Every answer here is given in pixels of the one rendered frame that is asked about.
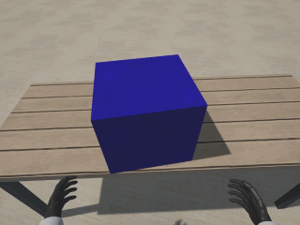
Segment left robot hand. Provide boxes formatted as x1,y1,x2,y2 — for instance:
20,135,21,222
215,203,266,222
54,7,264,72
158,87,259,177
44,175,78,219

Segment carton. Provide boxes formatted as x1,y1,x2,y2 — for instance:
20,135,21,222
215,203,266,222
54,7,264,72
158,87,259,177
91,54,208,174

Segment table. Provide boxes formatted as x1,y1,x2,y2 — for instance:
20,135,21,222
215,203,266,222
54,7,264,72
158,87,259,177
0,73,300,217

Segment right robot hand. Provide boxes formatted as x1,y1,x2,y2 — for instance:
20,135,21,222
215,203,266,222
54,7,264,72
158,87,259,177
228,179,272,225

